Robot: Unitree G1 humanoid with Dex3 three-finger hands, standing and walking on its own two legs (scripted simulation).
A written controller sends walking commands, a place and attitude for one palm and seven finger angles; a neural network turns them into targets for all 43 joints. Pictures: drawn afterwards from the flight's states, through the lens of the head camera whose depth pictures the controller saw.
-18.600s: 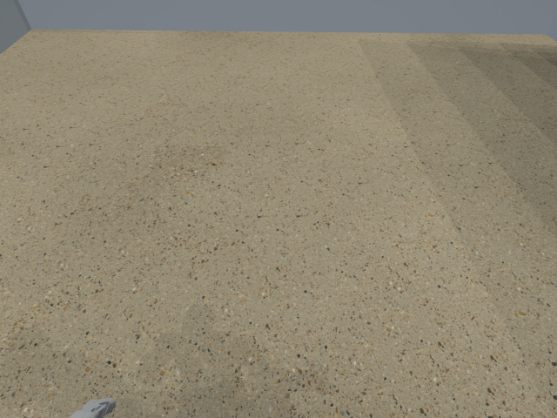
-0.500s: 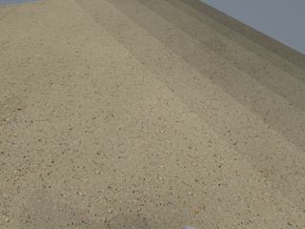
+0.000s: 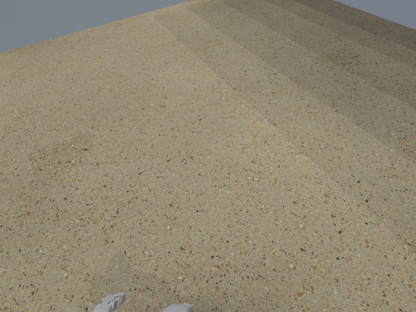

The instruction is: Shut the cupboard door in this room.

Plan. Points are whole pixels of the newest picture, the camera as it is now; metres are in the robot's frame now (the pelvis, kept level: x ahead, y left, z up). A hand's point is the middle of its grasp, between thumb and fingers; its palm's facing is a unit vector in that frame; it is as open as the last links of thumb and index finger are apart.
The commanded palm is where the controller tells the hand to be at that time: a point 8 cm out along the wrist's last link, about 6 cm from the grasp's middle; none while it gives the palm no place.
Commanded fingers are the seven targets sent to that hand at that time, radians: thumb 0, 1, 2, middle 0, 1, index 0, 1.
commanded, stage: turn or walk to find it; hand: left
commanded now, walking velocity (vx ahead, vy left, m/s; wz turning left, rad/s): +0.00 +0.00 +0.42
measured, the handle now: out of the picture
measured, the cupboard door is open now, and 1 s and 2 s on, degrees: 77 77 77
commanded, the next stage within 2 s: stand and wait in 1.26 s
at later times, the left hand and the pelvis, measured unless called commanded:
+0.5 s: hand out of the picture -0.07 +0.26 -0.19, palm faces +0.28 -0.93 -0.25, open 7.3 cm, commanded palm none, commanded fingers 0.00 0.90 0.90 -0.20 -0.30 -0.20 -0.30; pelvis -0.03 +0.04 +0.00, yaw +13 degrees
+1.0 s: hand out of the picture -0.02 +0.21 -0.14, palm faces +0.40 -0.87 -0.28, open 7.3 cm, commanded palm none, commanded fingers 0.00 0.90 0.90 -0.20 -0.30 -0.20 -0.30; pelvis -0.04 -0.01 +0.00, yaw +25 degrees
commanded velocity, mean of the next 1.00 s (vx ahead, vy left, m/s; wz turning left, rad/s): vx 0.00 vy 0.00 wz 0.42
